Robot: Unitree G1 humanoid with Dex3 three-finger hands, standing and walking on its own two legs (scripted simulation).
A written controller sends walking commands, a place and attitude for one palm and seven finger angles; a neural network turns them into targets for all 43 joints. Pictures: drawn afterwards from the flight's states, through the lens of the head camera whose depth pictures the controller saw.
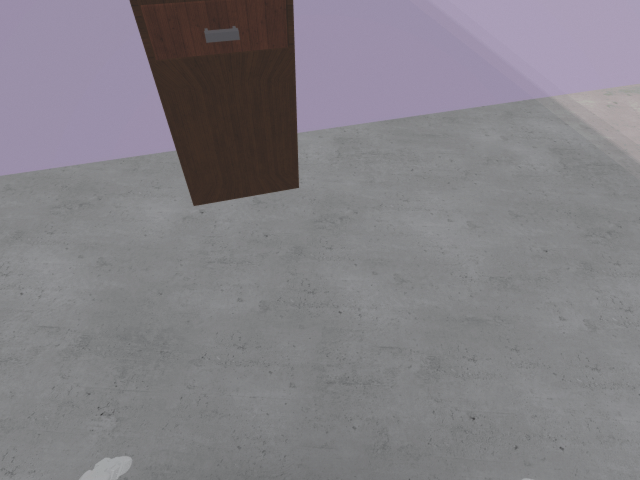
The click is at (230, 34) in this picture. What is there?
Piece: drawer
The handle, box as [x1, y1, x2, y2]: [204, 26, 239, 42]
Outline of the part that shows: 238,30 234,26 232,26 229,29 208,30 207,28 204,28 206,42 239,39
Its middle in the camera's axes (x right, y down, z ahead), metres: -0.33 -0.67 +1.26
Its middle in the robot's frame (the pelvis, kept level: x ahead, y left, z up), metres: +1.38 +0.40 -0.02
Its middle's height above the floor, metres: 0.75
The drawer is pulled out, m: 0.00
